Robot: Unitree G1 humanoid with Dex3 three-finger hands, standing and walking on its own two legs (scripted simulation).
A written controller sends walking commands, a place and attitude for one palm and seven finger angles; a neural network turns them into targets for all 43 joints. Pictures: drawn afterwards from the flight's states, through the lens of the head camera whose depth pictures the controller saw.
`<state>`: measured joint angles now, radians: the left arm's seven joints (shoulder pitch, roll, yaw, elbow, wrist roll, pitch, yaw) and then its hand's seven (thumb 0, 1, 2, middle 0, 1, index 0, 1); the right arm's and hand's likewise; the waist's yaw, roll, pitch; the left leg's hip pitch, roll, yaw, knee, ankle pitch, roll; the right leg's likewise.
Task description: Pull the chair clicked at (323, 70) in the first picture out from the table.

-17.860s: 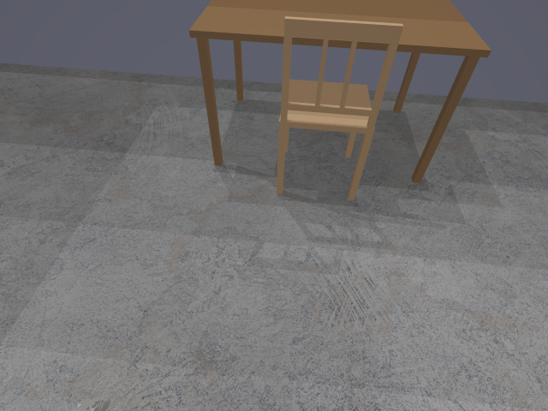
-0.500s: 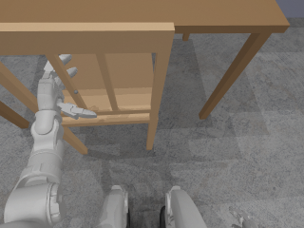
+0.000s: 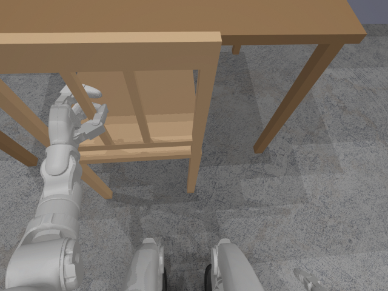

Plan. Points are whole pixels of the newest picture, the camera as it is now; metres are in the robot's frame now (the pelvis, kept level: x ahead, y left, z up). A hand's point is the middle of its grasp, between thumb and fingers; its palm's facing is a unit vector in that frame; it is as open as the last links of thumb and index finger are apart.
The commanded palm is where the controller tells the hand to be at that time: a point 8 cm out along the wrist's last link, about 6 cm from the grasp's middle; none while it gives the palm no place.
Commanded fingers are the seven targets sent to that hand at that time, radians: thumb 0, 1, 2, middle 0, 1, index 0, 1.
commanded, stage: hook a spindle and tug to test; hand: left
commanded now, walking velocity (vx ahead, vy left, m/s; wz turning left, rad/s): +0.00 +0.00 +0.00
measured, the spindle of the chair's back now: (91, 113) +0.47 +0.21 +0.01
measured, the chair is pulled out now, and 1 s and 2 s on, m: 0.00 0.02 0.10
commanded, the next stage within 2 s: step backward, pulling the chair out in 0.64 s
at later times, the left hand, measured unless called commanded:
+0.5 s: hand (96, 126) +0.43 +0.19 +0.03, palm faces +0.07 -1.00 -0.03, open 5.2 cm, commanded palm +0.39 +0.25 +0.03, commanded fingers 0.00 0.90 0.90 -0.50 -1.45 -0.50 -1.45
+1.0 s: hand (96, 125) +0.43 +0.19 +0.05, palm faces +0.18 -0.97 -0.13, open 5.1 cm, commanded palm +0.40 +0.23 +0.05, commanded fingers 0.00 0.90 0.90 -0.50 -1.45 -0.50 -1.45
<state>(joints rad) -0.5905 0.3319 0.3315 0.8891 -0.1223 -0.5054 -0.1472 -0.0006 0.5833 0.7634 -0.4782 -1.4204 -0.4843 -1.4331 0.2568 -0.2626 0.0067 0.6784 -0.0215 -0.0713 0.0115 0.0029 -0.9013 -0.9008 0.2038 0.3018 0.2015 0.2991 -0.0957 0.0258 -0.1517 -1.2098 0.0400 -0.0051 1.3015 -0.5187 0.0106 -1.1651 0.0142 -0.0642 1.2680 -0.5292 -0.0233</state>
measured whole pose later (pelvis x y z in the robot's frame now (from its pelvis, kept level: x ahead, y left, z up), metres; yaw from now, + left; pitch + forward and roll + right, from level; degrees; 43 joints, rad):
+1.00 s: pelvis +0.03 +0.01 +0.09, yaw -1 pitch +15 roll -2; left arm -0.45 0.25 0.19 0.87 -0.09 -0.22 0.11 0.02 0.77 0.82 -0.32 -1.14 -0.45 -1.45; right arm 0.24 -0.23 0.03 0.63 0.05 0.13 -0.10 0.00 -0.90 -0.90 0.21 0.30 0.20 0.30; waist -0.08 0.02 -0.03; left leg -0.71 0.03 0.04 0.81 -0.36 0.03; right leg -0.68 0.02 -0.02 0.77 -0.35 0.01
